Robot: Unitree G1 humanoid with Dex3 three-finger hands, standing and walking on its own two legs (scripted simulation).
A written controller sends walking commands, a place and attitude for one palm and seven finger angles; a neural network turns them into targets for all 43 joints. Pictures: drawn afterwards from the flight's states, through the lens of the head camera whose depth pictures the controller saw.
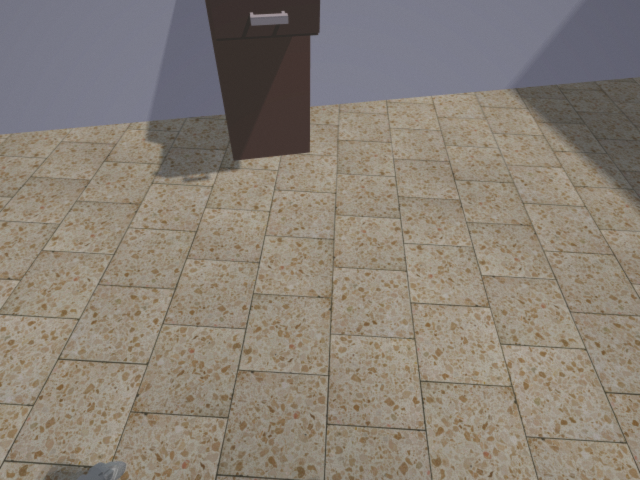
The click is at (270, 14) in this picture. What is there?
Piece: drawer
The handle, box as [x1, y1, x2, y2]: [250, 11, 288, 25]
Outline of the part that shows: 287,14 284,11 281,11 277,14 253,15 252,12 250,12 251,25 288,23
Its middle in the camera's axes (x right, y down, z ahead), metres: -0.17 -0.72 +1.25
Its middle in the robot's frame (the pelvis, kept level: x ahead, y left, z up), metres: +1.42 +0.25 +0.02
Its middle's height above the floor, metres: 0.79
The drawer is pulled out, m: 0.29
